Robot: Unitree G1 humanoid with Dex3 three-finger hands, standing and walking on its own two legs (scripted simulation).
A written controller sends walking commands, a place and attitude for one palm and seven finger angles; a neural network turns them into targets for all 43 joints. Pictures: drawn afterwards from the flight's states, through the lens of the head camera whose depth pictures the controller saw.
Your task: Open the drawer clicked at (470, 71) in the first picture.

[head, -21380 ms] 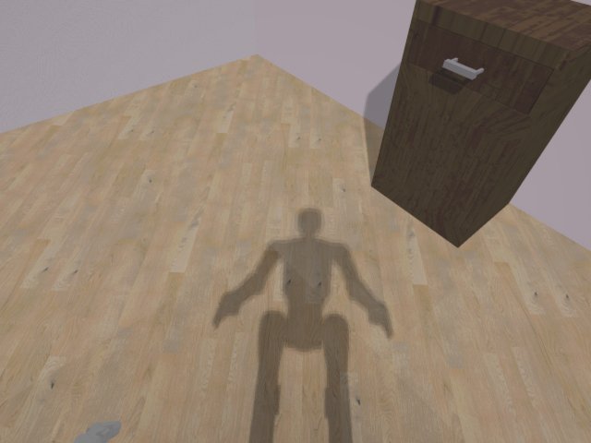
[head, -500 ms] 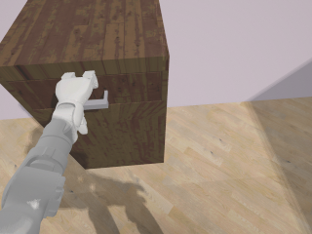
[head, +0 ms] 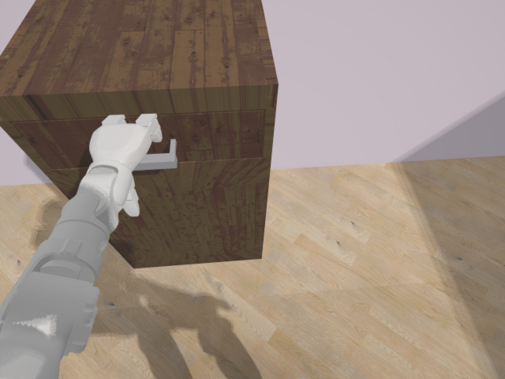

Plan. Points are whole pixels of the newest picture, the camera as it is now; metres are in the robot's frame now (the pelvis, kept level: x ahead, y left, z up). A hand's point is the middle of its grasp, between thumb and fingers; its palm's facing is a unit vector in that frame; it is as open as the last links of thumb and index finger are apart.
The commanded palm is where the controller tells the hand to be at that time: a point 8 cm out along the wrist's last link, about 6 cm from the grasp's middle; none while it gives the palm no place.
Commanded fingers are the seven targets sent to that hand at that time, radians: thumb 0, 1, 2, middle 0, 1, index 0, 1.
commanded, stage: re-aim the fingers above the handle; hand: left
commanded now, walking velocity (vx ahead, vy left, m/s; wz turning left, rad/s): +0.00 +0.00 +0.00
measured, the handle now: (148, 153) +0.54 +0.20 -0.02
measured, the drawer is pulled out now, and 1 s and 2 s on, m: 0.00 0.00 0.00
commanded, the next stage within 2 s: lower the fingers behind the handle in 1.16 s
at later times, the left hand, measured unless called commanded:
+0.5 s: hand (138, 155) +0.48 +0.19 +0.05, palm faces +0.02 -0.09 -1.00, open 13.8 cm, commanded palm +0.45 +0.22 +0.10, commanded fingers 0.00 -0.50 0.30 -0.30 -1.20 -0.30 -1.20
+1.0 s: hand (134, 145) +0.50 +0.20 +0.06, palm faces +0.09 -0.03 -1.00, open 13.8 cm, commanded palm +0.46 +0.22 +0.10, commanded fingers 0.00 -0.50 0.30 -0.30 -1.20 -0.30 -1.20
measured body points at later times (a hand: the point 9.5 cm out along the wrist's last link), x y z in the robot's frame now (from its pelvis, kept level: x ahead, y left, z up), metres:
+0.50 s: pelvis +0.01 +0.01 +0.00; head +0.08 +0.00 +0.44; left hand +0.47 +0.20 +0.10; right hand +0.03 -0.27 -0.13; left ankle -0.02 +0.11 -0.71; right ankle -0.01 -0.13 -0.71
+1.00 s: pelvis +0.00 +0.00 -0.01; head +0.09 +0.00 +0.43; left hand +0.48 +0.20 +0.11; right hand +0.03 -0.28 -0.14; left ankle -0.02 +0.11 -0.71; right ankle -0.01 -0.13 -0.71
